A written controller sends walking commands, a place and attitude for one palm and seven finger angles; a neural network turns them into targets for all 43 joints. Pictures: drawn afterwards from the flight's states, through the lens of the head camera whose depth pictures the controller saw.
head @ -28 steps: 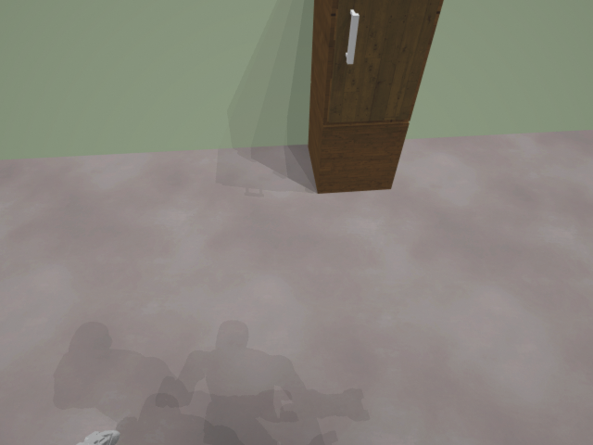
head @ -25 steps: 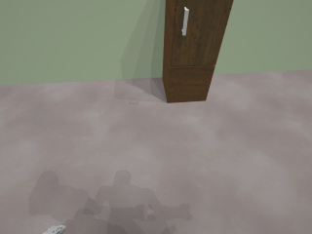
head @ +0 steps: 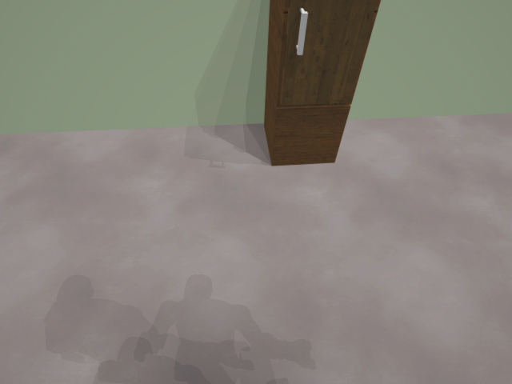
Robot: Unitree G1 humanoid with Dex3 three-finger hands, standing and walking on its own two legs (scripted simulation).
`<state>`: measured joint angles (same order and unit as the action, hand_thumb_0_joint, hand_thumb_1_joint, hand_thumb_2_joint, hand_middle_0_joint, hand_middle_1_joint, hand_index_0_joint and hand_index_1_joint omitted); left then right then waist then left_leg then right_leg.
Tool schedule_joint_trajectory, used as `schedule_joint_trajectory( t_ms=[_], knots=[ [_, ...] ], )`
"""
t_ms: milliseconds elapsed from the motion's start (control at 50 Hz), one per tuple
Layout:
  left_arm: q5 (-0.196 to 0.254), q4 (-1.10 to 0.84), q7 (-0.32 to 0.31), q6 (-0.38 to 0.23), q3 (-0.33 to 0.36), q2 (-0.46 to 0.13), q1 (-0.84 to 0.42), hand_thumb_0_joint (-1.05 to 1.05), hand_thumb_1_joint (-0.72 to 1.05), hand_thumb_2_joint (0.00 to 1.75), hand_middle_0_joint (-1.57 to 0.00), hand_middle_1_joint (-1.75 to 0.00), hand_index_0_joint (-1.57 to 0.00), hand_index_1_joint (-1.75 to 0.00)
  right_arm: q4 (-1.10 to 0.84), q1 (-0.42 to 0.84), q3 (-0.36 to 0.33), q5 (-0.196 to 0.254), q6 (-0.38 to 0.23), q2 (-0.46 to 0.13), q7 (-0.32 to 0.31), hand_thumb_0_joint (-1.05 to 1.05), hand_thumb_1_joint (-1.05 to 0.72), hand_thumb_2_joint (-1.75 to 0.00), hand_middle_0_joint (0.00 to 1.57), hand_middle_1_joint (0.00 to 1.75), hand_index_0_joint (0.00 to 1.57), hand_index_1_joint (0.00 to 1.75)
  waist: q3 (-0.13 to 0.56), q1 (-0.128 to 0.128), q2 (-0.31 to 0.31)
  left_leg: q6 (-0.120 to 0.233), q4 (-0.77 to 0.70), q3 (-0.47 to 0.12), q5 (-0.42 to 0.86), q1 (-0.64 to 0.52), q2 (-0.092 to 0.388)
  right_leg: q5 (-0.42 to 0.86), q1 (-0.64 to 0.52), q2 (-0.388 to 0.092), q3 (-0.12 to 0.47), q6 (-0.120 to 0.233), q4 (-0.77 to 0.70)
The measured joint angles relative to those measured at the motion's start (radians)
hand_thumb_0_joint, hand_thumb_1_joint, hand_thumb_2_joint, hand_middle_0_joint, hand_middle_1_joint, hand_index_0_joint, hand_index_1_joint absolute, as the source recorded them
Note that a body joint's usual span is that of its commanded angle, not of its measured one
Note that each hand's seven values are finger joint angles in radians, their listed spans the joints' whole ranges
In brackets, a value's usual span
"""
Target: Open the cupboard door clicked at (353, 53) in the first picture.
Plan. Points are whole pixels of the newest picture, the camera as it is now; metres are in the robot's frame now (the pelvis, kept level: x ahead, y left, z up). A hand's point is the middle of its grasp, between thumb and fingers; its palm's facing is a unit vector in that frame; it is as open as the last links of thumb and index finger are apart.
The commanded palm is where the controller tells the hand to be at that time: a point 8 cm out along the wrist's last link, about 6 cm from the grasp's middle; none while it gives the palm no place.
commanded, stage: stand and wait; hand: left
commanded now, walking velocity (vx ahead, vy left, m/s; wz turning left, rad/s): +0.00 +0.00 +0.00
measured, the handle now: (301, 32) +1.34 -0.10 +0.00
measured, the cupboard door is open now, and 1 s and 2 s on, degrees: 0 0 0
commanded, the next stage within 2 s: look at it before walking up in 0.28 s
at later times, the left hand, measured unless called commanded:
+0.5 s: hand out of the picture +0.08 +0.25 -0.15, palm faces -0.04 -0.94 -0.33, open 7.4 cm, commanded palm none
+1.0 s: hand out of the picture +0.07 +0.25 -0.15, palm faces -0.03 -0.94 -0.33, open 7.4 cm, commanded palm none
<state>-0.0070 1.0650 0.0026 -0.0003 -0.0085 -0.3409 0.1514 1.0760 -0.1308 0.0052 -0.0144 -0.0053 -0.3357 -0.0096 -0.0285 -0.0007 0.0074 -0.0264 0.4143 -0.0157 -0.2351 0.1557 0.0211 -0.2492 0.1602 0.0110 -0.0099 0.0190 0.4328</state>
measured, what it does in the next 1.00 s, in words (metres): stands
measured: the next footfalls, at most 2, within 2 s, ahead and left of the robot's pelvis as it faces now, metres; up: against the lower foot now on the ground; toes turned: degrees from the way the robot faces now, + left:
left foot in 1.92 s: +0.25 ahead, +0.07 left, +0.00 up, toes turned -23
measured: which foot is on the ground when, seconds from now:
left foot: down 0.00-1.00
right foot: down 0.00-1.00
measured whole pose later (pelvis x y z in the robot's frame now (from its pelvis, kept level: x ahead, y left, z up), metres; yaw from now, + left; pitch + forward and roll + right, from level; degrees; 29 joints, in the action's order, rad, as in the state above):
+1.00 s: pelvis +0.00 +0.00 +0.00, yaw +0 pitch -1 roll +0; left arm -0.01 1.08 0.00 -0.01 -0.01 -0.34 0.14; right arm 1.10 -0.12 0.01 -0.01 -0.01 -0.33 -0.01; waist -0.03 0.00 0.01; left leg -0.02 0.36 -0.01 -0.21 0.13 0.02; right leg -0.22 0.13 0.01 -0.01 0.01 0.37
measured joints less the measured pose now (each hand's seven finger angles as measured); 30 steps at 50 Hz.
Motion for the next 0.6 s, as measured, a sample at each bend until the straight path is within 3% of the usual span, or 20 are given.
schedule_joint_trajectory(
  t_ms=[600],
  knots=[
    [-0.002, 0.013, 0.003, -0.005, -0.004, 0.002, -0.018, 0.01, 0.91, 0.90, -0.20, -0.30, -0.20, -0.30, 0.025, 0.007, 0.007, 0.003, -0.007, 0.008, 0.005, 0.00, -0.90, -0.89, 0.21, 0.30, 0.20, 0.30, 0.003, 0.002, 0.003, 0.003, -0.039, 0.006, 0.025, -0.010, -0.001, 0.027, -0.009, -0.001, 0.005, -0.004, -0.039]
  ],
)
